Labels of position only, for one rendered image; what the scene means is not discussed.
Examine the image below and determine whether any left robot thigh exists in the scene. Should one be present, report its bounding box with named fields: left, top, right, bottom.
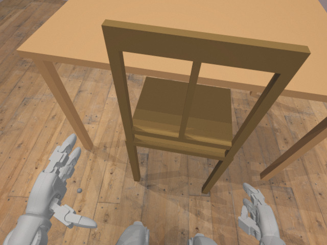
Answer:
left=115, top=225, right=150, bottom=245

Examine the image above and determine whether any chair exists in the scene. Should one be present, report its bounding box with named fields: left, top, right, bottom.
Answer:
left=101, top=19, right=311, bottom=194

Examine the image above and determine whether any table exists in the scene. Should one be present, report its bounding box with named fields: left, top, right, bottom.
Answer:
left=17, top=0, right=327, bottom=181

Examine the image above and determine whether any right robot hand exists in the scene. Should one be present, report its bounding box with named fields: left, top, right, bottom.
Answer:
left=238, top=183, right=280, bottom=241

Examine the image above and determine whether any left robot hand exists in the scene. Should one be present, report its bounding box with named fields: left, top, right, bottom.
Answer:
left=26, top=133, right=97, bottom=229

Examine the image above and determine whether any left robot forearm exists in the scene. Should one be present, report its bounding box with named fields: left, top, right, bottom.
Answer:
left=3, top=214, right=52, bottom=245

